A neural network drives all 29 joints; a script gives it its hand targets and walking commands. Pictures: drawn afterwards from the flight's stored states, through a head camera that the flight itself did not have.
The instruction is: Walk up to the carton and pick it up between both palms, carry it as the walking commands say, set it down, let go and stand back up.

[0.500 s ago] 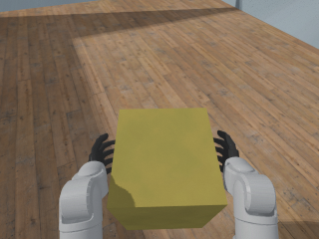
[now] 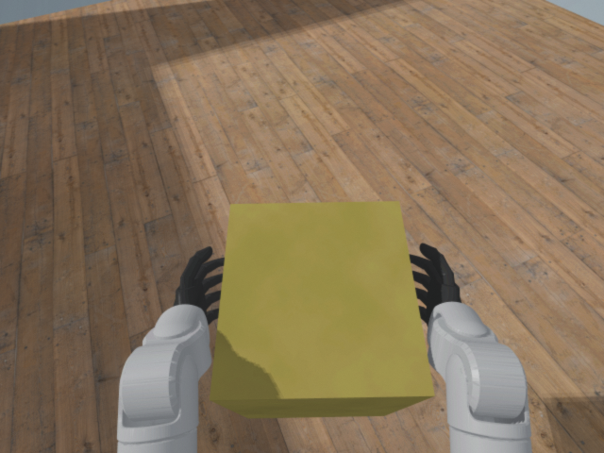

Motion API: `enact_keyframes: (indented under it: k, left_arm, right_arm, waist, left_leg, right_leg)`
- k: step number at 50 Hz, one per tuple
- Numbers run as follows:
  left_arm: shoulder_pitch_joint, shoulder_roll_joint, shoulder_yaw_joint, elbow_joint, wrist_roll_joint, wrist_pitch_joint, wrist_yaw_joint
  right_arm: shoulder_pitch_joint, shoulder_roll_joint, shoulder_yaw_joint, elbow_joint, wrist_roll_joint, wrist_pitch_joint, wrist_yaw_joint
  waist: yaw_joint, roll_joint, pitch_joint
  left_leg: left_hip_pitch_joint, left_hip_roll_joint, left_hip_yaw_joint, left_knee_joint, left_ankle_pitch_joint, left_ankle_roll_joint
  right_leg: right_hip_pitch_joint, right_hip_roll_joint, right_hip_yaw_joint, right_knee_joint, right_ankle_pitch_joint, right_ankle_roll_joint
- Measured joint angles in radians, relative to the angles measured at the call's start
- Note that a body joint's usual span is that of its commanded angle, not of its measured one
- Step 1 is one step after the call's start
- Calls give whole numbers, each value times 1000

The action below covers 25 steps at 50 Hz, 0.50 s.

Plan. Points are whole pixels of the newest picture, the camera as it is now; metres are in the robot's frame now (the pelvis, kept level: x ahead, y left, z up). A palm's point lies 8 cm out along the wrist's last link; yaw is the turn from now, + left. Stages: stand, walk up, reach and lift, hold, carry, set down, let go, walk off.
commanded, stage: carry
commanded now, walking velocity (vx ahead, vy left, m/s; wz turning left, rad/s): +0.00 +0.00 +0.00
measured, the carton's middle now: (315, 321) +0.29 +0.00 +0.00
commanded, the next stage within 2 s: none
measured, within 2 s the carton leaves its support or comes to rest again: neither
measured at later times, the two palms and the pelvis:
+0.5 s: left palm (252, 228) +0.42 +0.08 +0.05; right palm (454, 230) +0.41 -0.21 +0.04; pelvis +0.13 -0.05 -0.01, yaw +3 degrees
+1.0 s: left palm (269, 168) +0.58 +0.07 +0.01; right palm (427, 151) +0.61 -0.22 +0.01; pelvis +0.31 -0.10 -0.01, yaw +5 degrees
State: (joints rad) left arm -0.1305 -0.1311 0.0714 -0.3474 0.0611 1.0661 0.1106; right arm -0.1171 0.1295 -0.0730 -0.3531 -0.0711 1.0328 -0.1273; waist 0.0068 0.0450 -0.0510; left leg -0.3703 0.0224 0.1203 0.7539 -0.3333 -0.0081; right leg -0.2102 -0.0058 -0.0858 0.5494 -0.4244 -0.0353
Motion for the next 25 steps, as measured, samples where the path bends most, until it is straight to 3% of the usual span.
enact_keyframes:
  k: [2,4,6,8,10,12,14,15,17,19,21,23,25]
  left_arm:
    - [4,0,-10,13,7,15,-7]
    - [16,1,-29,0,6,38,-7]
    - [18,1,-37,-4,12,48,-9]
    - [14,2,-9,85,58,19,-40]
    - [10,5,46,246,93,-26,-59]
    - [31,10,61,315,95,-51,-63]
    - [23,2,69,373,92,-96,-56]
    - [10,2,64,385,88,-113,-48]
    - [-9,0,42,371,65,-134,-28]
    - [-7,0,13,278,28,-117,-4]
    - [-16,-1,9,203,19,-115,-16]
    - [-49,-6,28,249,47,-150,-46]
    - [-50,-6,26,236,41,-141,-46]
  right_arm:
    - [17,-1,2,-14,-6,28,-6]
    - [38,-3,0,-52,-4,63,-10]
    - [36,-2,-5,-63,-8,84,-6]
    - [-9,1,-7,74,-44,51,29]
    - [-68,8,-3,309,-84,-2,45]
    - [-63,7,13,399,-109,-31,54]
    - [-51,6,-2,446,-121,-84,67]
    - [-48,5,-11,444,-123,-105,68]
    - [-29,3,-33,392,-100,-128,63]
    - [13,-2,-31,265,-46,-118,35]
    - [27,-2,-17,161,-20,-110,7]
    - [-7,0,-23,179,-42,-117,6]
    - [-9,0,-23,151,-37,-94,-4]
  waist:
    - [0,-33,-20]
    - [-9,-83,-40]
    - [-13,-107,-40]
    - [-3,-105,-54]
    - [14,-116,-95]
    - [16,-125,-103]
    - [9,-122,-77]
    - [6,-117,-54]
    - [-8,-68,-9]
    - [-18,-20,17]
    - [-18,-10,19]
    - [-29,-12,-6]
    - [-45,-38,-32]
  left_leg:
    - [-42,-22,7,73,-69,-22]
    - [-91,-51,22,87,-165,-21]
    - [-115,-59,45,9,-109,-6]
    - [-87,-41,64,-67,129,32]
    - [-58,-23,90,-20,2,66]
    - [-31,-17,103,-1,-48,55]
    - [0,-16,97,-22,-44,29]
    - [10,-16,93,-32,-36,20]
    - [8,15,66,-23,-35,11]
    - [-7,35,33,-15,-71,7]
    - [-5,22,10,-35,-62,6]
    - [14,16,10,-79,-18,9]
    - [15,5,25,-79,-33,4]
  right_leg:
    - [17,-23,18,29,-26,-11]
    - [57,-46,36,47,-90,-16]
    - [110,-44,40,69,-156,-14]
    - [131,-26,43,160,-199,1]
    - [67,-21,76,336,-164,28]
    - [14,-11,105,430,-168,40]
    - [-22,-6,107,398,-166,48]
    - [-29,-12,100,305,-146,47]
    - [-2,10,55,205,-157,-23]
    - [6,40,36,152,-98,-55]
    - [-2,46,51,120,-90,-60]
    - [-7,46,57,99,-90,-60]
    - [-6,30,51,105,-115,-61]
